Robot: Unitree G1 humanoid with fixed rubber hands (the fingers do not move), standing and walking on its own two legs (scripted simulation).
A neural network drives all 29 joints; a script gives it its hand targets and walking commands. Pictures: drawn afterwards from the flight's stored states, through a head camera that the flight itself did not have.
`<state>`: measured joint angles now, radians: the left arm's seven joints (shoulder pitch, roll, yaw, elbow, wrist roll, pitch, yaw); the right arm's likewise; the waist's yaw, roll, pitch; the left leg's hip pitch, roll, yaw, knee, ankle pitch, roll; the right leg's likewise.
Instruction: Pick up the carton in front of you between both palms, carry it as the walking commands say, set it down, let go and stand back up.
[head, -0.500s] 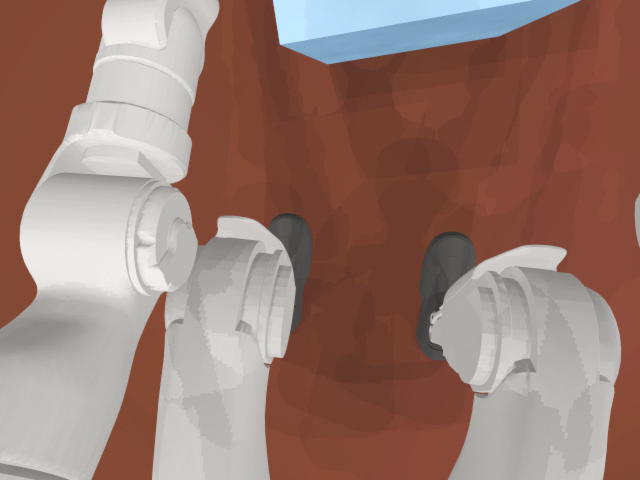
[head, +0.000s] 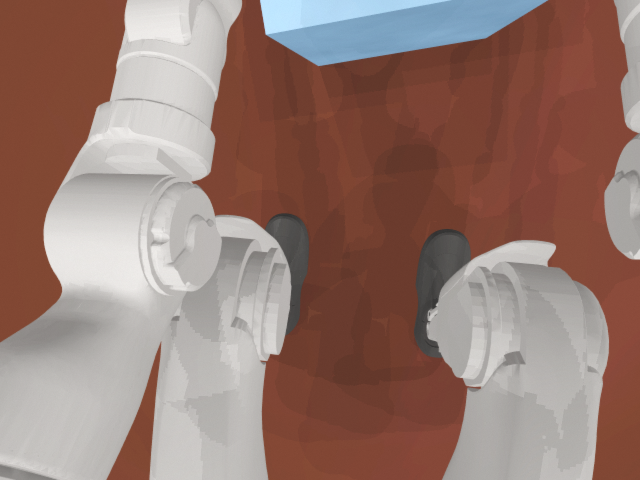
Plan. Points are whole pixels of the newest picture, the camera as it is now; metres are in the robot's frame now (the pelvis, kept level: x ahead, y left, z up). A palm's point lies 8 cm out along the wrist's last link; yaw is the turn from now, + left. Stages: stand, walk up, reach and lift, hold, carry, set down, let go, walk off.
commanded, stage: reach and lift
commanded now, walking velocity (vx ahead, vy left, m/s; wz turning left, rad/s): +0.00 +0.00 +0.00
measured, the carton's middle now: out of the picture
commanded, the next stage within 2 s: none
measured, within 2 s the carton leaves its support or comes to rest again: leaves its support in 0.24 s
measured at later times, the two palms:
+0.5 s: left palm out of the picture +0.54 +0.12 -0.05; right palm out of the picture +0.55 -0.18 -0.04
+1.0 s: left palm out of the picture +0.50 +0.13 +0.10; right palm out of the picture +0.50 -0.17 +0.09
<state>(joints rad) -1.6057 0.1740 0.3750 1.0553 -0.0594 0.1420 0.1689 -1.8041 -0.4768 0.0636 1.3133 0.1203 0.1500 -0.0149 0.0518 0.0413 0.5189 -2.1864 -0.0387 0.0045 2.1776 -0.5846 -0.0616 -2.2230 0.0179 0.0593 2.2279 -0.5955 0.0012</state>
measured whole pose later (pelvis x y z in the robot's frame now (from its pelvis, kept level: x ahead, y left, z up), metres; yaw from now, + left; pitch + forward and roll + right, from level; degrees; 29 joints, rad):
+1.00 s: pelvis +0.01 +0.01 +0.15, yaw -4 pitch +43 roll +2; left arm -1.00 -0.08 0.53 0.53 0.20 0.44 0.08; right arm -1.09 -0.05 -0.40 0.67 -0.24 0.45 0.03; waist 0.03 0.02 -0.15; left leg -1.93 -0.05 -0.05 1.66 -0.49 -0.05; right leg -1.95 0.05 0.06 1.67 -0.47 0.03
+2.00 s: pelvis +0.09 +0.01 +0.39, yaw -5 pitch +5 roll +0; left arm -0.30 -0.16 0.29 0.39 0.24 0.51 0.01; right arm -0.28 0.16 -0.28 0.37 -0.25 0.52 0.01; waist 0.00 0.01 -0.09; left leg -0.41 -0.02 -0.07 0.59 -0.27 -0.01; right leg -0.42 0.01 0.06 0.58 -0.26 0.02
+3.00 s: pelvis +0.10 +0.01 +0.41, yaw -5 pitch -5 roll +0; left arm -0.26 -0.15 0.23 0.27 0.28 0.68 -0.01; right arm -0.24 0.15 -0.21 0.26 -0.27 0.69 0.02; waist 0.00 0.00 0.03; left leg -0.08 -0.01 -0.07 0.37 -0.20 -0.01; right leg -0.08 0.01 0.06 0.37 -0.19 0.01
